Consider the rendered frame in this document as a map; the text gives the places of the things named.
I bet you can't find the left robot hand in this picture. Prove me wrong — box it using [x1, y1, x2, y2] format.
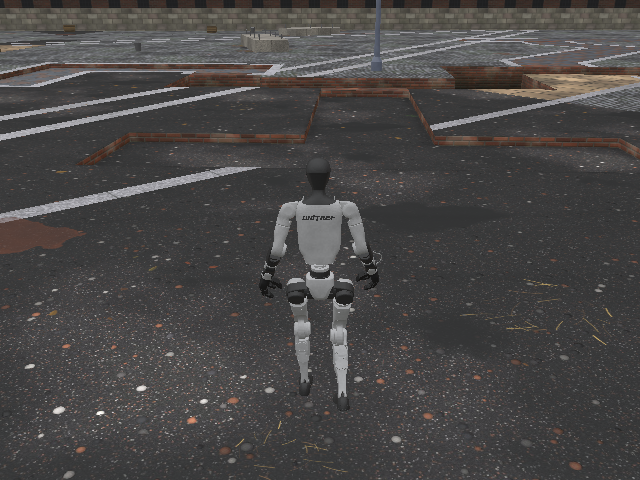
[259, 275, 282, 298]

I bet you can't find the robot left forearm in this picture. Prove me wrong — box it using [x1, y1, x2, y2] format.
[261, 241, 281, 280]

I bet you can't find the humanoid robot head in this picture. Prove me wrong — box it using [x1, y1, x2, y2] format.
[302, 157, 336, 205]

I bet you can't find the robot right shin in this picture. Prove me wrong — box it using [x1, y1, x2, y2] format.
[332, 328, 348, 398]

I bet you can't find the right robot hand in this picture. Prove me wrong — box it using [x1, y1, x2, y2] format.
[356, 271, 379, 290]

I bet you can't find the right robot upper arm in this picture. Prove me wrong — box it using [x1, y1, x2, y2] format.
[339, 201, 368, 255]

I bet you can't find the left robot upper arm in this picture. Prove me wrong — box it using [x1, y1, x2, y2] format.
[271, 201, 298, 257]

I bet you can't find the robot right forearm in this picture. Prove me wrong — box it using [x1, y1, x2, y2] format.
[358, 239, 377, 275]

